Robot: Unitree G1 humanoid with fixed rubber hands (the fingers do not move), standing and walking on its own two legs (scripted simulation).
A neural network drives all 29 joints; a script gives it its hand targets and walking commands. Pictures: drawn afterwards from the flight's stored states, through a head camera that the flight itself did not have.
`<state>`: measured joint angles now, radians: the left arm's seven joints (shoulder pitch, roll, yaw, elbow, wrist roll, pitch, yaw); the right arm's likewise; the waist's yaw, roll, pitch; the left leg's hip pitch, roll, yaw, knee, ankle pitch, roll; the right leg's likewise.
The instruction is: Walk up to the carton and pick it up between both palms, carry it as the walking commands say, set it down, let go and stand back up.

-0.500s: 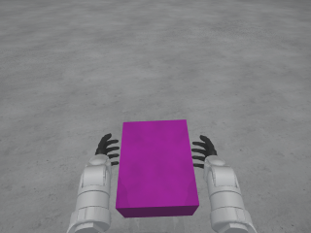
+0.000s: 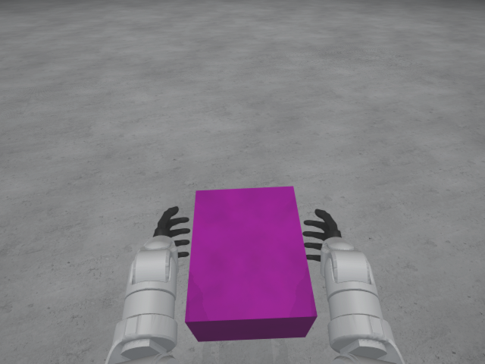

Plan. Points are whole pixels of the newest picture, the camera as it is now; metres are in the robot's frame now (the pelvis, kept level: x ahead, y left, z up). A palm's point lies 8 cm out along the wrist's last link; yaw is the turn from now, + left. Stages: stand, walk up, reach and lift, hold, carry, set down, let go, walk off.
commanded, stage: reach and lift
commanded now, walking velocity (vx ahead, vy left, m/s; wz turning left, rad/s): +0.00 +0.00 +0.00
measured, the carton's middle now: (247, 260) +0.33 +0.00 -0.03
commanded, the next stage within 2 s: hold in 0.60 s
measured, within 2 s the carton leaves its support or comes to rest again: neither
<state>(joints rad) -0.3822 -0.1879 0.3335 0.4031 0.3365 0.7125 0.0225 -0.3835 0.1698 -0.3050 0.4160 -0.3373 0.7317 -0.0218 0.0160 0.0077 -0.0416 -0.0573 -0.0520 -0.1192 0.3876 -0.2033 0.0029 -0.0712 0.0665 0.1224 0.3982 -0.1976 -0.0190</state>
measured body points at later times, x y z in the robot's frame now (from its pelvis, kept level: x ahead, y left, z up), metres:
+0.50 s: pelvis +0.01 +0.00 +0.00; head -0.06 +0.00 +0.45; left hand +0.31 +0.16 +0.05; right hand +0.31 -0.14 +0.05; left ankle +0.01 +0.12 -0.74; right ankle +0.02 -0.11 -0.74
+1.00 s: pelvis -0.01 +0.00 +0.00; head -0.07 +0.00 +0.45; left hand +0.30 +0.16 +0.05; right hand +0.30 -0.14 +0.05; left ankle +0.01 +0.12 -0.74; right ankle +0.02 -0.11 -0.74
